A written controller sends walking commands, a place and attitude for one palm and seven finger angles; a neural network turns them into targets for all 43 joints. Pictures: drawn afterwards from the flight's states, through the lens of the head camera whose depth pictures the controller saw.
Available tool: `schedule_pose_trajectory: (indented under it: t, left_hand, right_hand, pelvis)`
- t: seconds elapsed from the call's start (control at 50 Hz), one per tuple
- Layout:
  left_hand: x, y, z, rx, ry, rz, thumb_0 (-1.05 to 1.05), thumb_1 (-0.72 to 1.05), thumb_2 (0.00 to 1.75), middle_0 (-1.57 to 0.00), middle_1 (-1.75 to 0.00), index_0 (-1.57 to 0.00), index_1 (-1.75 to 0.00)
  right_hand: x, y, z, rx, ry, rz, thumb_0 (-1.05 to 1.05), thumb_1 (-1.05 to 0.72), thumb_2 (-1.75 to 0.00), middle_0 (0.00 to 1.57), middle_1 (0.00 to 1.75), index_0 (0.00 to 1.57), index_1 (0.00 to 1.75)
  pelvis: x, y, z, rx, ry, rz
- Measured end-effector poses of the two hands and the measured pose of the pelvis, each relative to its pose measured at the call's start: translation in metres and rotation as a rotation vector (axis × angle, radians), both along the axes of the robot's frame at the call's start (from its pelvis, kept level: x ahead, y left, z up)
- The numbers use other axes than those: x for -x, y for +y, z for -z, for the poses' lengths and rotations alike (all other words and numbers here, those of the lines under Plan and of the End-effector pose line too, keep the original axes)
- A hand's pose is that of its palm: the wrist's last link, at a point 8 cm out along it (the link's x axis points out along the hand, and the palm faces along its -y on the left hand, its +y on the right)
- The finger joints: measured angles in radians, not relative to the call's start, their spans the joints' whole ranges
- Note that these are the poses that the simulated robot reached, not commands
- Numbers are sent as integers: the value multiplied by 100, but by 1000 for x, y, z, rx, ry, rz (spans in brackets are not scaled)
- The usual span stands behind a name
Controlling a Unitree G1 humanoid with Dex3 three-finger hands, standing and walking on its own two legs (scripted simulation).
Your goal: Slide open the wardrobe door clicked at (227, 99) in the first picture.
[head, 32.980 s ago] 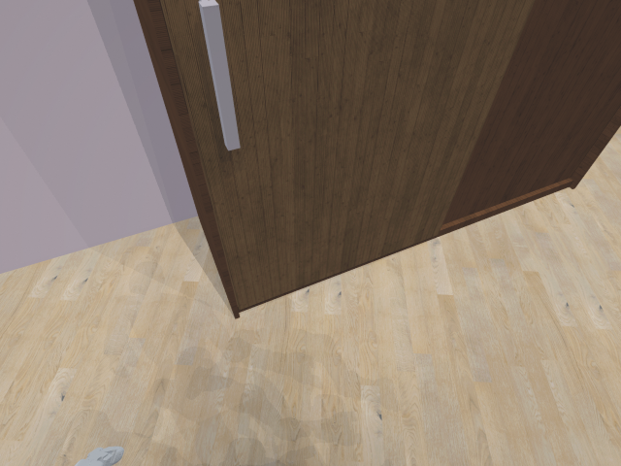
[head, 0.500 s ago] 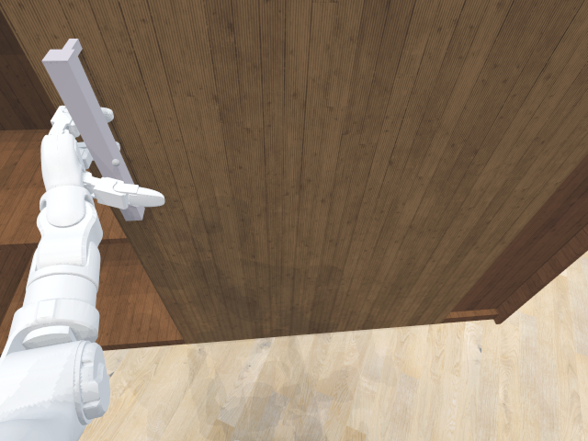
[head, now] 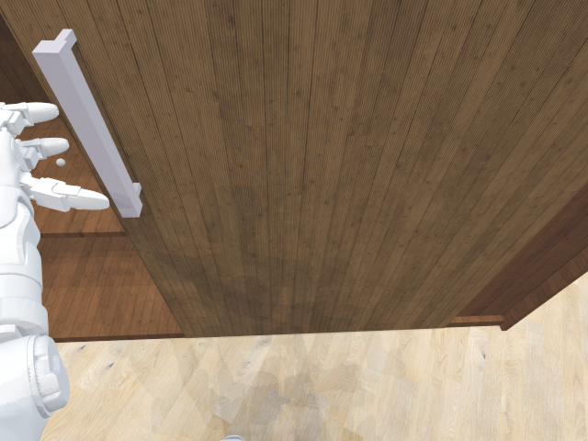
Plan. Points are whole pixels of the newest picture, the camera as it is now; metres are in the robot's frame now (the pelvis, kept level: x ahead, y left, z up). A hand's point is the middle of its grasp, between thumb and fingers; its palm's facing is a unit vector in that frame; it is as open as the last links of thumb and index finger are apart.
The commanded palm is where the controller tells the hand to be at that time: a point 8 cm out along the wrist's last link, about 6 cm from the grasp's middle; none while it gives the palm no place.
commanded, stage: slip the hand off the handle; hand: left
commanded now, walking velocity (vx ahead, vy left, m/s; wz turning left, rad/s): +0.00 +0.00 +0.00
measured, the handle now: (104, 137) +0.47 +0.28 +0.15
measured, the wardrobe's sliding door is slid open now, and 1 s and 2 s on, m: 0.62 0.62 0.62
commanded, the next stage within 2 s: draw the hand back to the body in 1.02 s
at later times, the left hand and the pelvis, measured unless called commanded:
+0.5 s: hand (26, 201) +0.36 +0.34 +0.14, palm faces +0.41 -0.90 -0.17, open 14.6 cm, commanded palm +0.31 +0.36 +0.15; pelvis +0.01 +0.01 +0.00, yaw -1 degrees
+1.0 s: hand out of the picture +0.28 +0.33 +0.15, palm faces +0.43 -0.89 -0.16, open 14.7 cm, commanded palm +0.25 +0.36 +0.15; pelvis -0.02 +0.00 +0.00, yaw +1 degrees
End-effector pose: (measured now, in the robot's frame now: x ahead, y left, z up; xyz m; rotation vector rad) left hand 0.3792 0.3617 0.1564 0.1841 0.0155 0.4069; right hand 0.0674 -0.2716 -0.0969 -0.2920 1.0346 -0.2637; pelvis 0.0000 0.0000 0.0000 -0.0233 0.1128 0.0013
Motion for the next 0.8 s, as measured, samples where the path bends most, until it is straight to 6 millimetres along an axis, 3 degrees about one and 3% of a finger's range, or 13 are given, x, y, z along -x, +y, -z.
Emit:
schedule_pose_trajectory:
  t: [0.18, 0.3, 0.44, 0.66, 0.8]
  left_hand:
    - [-5, 16, 0, 0, -3, 6, -1, -55, 20, -25, -115, -26, -115]
    - [8, 14, 1, -2, -20, 42, -1, -55, 20, -25, -115, -26, -115]
    - [45, 14, 9, 7, -23, 8, -1, -55, 20, -25, -115, -26, -115]
    - [105, 7, 1, 3, -53, -8, -1, -55, 20, -25, -115, -26, -115]
    - [129, 3, 2, 4, -42, -19, -1, -55, 20, -25, -115, -26, -115]
  right_hand:
    - [14, -3, 2, 4, 46, 45, 0, -91, -90, 20, 30, 21, 30]
    - [11, 4, 3, -24, 27, 68, 0, -91, -90, 20, 30, 20, 30]
    - [-22, 18, -2, -50, -79, 30, 1, -91, -90, 20, 30, 20, 30]
    - [-89, 44, -22, -68, -296, -118, 1, -91, -90, 20, 30, 20, 30]
    - [-104, 53, -34, -85, -378, -170, 1, -91, -90, 20, 30, 21, 30]
  pelvis:
    - [-6, 1, 1, 1, 26, 15]
    - [-11, 5, 0, -1, 23, 33]
    - [-12, 8, -1, -4, -3, 32]
    - [0, 9, -3, -2, -63, -9]
    - [9, 4, -4, -4, -90, -17]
